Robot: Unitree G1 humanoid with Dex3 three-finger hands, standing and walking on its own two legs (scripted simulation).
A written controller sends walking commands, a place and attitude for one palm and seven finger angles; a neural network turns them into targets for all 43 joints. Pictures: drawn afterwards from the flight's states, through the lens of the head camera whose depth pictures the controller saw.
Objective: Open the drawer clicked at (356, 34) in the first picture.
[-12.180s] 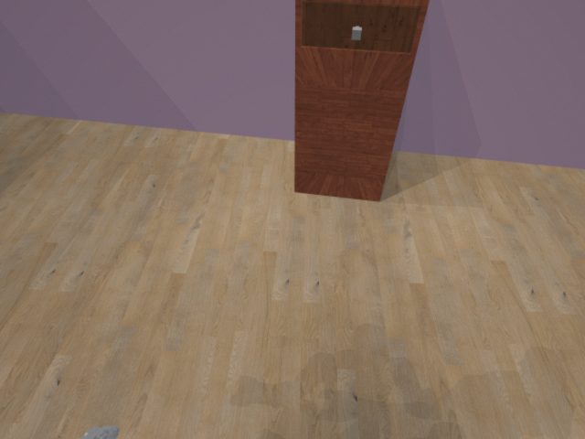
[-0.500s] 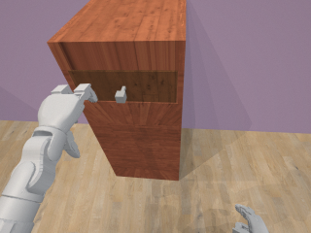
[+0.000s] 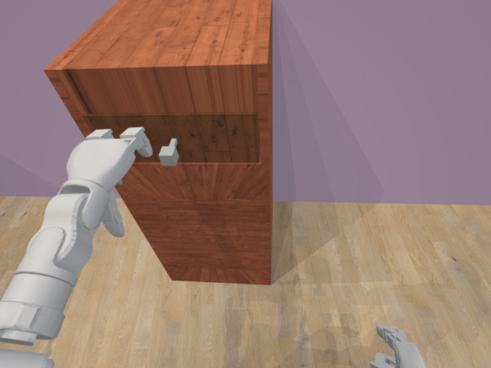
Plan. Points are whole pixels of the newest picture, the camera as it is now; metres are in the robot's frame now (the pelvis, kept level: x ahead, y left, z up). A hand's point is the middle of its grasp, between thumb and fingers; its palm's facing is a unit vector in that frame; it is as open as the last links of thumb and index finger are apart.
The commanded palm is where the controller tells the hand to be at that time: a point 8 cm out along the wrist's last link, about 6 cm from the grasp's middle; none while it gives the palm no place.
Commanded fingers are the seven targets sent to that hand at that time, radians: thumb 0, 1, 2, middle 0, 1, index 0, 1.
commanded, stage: move the hooked fingers above the handle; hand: left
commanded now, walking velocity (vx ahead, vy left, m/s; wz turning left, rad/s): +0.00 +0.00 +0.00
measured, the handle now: (170, 150) +0.54 +0.23 +0.04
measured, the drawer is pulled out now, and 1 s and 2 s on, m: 0.00 0.00 0.00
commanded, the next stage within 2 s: lower the fingers behind the handle in 1.96 s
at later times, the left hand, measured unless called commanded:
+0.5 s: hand (137, 163) +0.42 +0.25 +0.11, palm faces +0.01 -0.05 -1.00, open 13.8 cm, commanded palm +0.41 +0.25 +0.17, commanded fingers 0.00 -0.50 0.30 -0.30 -1.20 -0.30 -1.20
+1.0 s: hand (160, 146) +0.48 +0.22 +0.10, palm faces -0.03 -0.02 -1.00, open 13.8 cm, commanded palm +0.47 +0.23 +0.15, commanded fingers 0.00 -0.50 0.30 -0.30 -1.20 -0.30 -1.20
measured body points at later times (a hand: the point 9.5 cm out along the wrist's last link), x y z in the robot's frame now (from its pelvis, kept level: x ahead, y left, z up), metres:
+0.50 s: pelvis +0.03 +0.01 -0.01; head +0.07 -0.02 +0.44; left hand +0.42 +0.25 +0.16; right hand +0.16 -0.25 -0.14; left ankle +0.03 +0.11 -0.74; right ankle -0.03 -0.09 -0.74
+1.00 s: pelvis +0.02 +0.01 -0.01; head +0.07 -0.01 +0.44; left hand +0.48 +0.22 +0.15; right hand +0.09 -0.25 -0.15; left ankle +0.03 +0.11 -0.74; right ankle -0.03 -0.09 -0.74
